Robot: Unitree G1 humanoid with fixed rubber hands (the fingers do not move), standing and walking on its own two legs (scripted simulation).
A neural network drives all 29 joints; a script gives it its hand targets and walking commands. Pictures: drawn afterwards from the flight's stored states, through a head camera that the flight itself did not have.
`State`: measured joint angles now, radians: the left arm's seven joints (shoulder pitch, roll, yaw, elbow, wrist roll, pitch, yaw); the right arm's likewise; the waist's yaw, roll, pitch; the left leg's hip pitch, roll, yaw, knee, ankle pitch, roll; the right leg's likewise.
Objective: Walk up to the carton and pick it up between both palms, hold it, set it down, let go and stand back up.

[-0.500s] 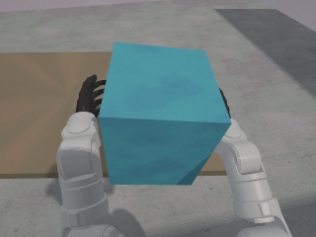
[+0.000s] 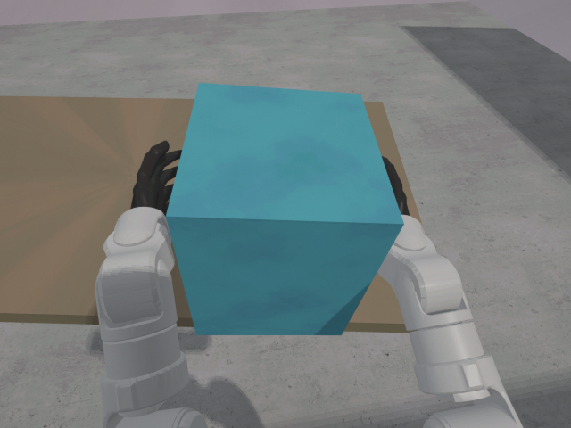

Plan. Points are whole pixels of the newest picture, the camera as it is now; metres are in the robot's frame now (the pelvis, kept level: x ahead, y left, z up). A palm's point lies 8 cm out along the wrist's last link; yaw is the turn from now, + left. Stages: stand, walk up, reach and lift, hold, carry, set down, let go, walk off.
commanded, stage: hold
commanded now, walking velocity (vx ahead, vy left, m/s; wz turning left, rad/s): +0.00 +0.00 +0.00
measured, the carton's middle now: (275, 218) +0.35 +0.01 +0.14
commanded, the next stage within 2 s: none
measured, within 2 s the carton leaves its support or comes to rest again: neither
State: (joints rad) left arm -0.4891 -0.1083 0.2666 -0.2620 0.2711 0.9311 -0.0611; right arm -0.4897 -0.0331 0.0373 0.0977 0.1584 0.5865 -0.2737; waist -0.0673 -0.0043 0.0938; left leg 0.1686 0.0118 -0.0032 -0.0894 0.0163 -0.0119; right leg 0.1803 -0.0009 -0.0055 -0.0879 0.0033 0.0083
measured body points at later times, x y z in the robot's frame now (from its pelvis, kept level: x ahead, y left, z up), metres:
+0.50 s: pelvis -0.02 +0.00 +0.00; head -0.01 -0.01 +0.45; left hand +0.34 +0.12 +0.19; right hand +0.34 -0.17 +0.14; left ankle -0.01 +0.13 -0.76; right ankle -0.02 -0.12 -0.76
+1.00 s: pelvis +0.00 +0.01 +0.00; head +0.00 +0.01 +0.45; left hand +0.34 +0.16 +0.18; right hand +0.35 -0.14 +0.14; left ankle -0.01 +0.13 -0.76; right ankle -0.02 -0.12 -0.76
